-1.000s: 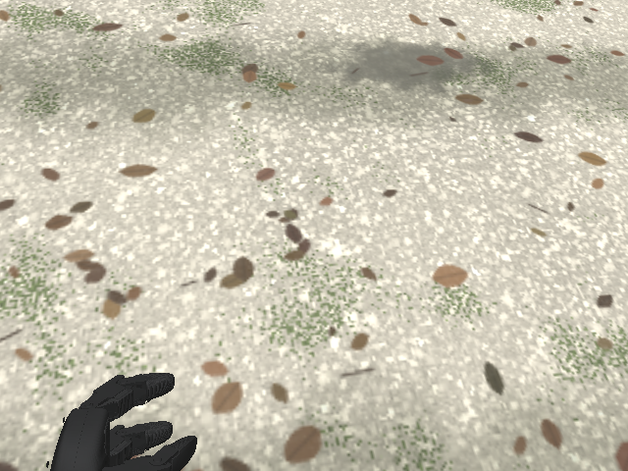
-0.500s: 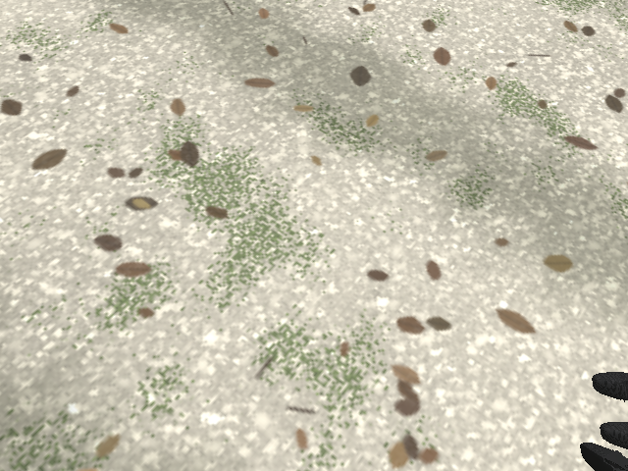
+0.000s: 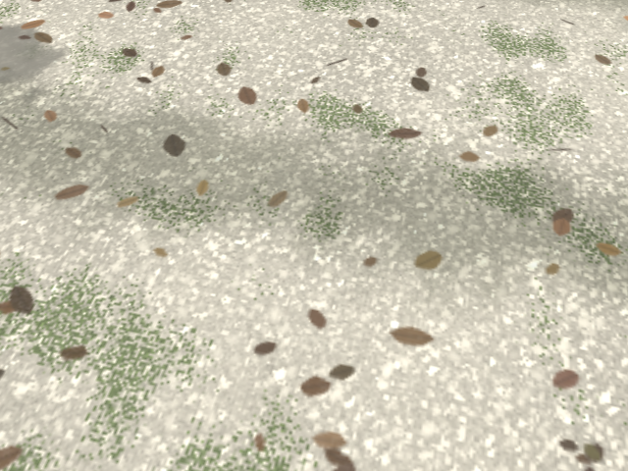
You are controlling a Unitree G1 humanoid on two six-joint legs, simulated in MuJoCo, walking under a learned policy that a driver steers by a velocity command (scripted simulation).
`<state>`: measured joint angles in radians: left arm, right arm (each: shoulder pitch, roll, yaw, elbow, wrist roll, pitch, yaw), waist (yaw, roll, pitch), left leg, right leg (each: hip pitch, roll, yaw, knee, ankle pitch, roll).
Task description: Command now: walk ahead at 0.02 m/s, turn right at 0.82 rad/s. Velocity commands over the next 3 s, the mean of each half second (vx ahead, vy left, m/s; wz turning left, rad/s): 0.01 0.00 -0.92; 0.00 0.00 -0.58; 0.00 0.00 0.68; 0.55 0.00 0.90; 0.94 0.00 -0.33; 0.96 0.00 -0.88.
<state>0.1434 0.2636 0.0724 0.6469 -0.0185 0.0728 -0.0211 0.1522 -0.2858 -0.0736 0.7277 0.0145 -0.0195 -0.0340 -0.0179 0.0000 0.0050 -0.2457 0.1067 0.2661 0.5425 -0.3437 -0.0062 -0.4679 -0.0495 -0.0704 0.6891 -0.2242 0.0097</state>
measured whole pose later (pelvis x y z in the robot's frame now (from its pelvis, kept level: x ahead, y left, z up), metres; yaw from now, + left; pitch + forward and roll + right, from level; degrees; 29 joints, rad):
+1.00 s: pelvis +0.05 -0.02 +0.00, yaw -43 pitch +2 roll +0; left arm 0.12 0.22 0.03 0.60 0.03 0.05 0.01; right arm 0.23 -0.30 -0.05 0.77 0.01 0.00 0.01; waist -0.07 0.04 0.03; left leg -0.35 0.09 0.06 0.75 -0.51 -0.07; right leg -0.26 -0.01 -0.03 0.51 -0.28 -0.01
